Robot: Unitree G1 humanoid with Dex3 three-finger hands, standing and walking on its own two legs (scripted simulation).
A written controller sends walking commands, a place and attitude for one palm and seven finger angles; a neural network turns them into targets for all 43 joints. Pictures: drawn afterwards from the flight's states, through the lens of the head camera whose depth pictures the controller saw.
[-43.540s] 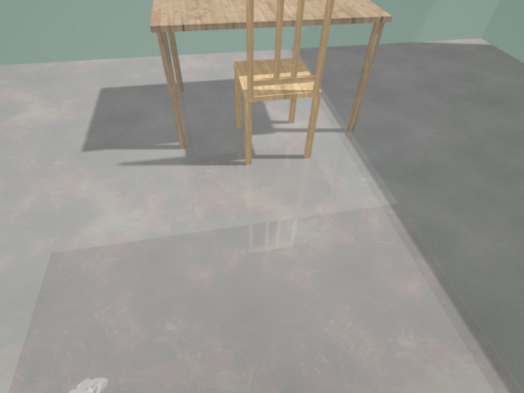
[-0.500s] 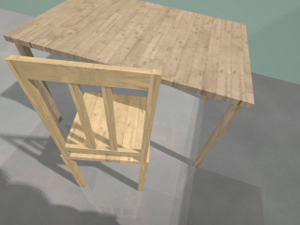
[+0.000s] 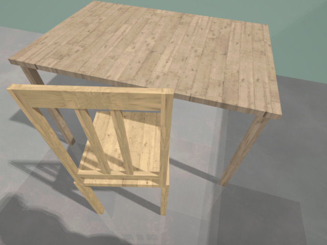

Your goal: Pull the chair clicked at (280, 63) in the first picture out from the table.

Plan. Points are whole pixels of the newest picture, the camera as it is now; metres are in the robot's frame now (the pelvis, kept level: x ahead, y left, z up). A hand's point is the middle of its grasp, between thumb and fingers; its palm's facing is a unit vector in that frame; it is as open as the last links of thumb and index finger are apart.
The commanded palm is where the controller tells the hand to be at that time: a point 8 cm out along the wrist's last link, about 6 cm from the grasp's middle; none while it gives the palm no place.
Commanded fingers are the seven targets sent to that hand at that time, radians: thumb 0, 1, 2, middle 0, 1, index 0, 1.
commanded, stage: come to a stop and stand still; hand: left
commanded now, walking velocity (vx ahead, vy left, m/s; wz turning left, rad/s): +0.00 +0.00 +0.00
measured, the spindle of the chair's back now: (96, 146) +0.40 +0.24 -0.06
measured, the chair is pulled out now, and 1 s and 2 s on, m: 0.12 0.12 0.12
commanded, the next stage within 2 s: look again from close up in 0.98 s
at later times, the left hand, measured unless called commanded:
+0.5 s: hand out of the picture -0.04 +0.13 -0.17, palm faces +0.03 -0.99 -0.16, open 7.4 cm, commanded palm none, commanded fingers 0.00 0.90 0.90 -0.20 -0.30 -0.20 -0.30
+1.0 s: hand out of the picture -0.03 +0.11 -0.17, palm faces +0.03 -0.99 -0.17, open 7.4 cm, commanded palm none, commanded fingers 0.00 0.90 0.90 -0.20 -0.30 -0.20 -0.30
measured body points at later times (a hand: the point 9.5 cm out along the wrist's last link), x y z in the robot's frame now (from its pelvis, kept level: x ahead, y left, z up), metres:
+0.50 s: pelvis -0.01 -0.03 +0.01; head +0.00 -0.02 +0.46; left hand -0.04 +0.18 -0.16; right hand -0.01 -0.25 -0.15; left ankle -0.03 +0.04 -0.74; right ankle -0.06 -0.14 -0.74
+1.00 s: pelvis -0.01 -0.05 +0.01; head -0.01 -0.05 +0.46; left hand -0.03 +0.16 -0.16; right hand -0.02 -0.27 -0.15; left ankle -0.03 +0.04 -0.74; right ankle -0.06 -0.14 -0.74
